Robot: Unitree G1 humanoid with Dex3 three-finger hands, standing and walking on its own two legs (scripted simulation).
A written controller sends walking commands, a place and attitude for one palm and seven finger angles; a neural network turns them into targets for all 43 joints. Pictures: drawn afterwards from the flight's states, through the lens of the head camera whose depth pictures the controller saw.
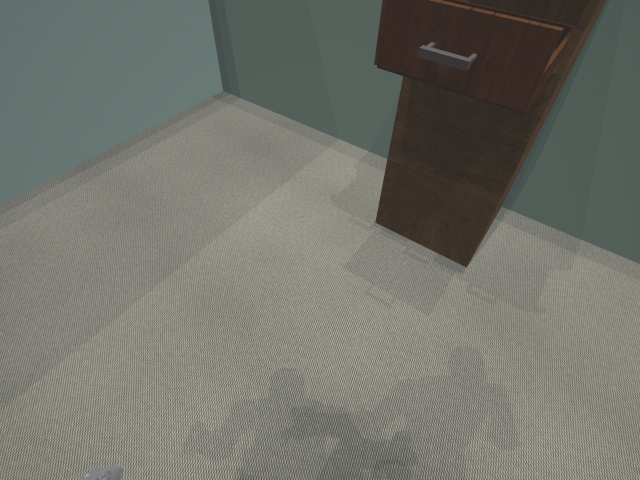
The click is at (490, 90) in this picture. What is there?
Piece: drawer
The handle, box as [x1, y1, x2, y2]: [417, 42, 477, 70]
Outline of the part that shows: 417,56 466,70 469,67 470,63 475,59 477,54 473,53 468,58 435,49 435,43 431,42 426,46 422,45 419,48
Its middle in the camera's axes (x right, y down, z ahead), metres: +0.28 -0.41 +0.86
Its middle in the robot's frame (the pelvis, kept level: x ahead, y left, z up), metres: +0.94 -0.23 +0.13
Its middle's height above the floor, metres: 0.90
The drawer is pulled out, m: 0.27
